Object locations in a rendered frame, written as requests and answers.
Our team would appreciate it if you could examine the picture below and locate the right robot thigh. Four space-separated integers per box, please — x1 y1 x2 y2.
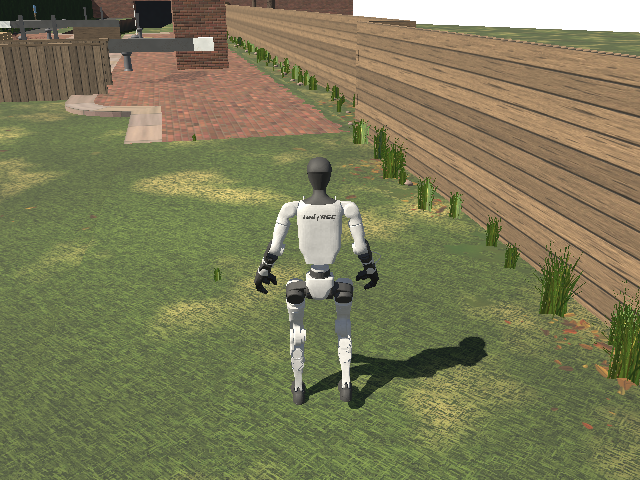
333 278 354 337

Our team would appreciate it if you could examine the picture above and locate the robot left upper arm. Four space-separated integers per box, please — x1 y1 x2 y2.
268 201 299 256

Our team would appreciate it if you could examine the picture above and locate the right robot foot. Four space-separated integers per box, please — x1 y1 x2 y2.
338 379 353 402

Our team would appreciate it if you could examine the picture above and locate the right robot hand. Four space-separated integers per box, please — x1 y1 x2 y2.
356 269 379 290

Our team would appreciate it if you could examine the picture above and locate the robot right upper arm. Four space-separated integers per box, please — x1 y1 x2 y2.
340 201 368 255

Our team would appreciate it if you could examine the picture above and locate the left robot hand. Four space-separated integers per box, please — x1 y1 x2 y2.
254 270 277 294

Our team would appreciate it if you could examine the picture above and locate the robot left forearm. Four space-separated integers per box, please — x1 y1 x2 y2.
258 240 278 276

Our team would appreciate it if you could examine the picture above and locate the robot right forearm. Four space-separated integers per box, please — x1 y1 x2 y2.
358 239 376 274

